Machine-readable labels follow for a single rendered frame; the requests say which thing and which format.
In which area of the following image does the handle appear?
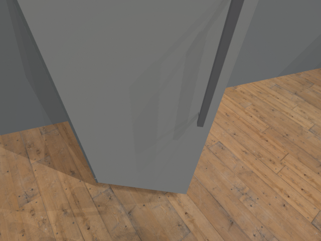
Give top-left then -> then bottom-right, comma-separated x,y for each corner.
197,0 -> 244,127

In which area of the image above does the fridge door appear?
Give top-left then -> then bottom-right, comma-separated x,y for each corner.
17,0 -> 259,194

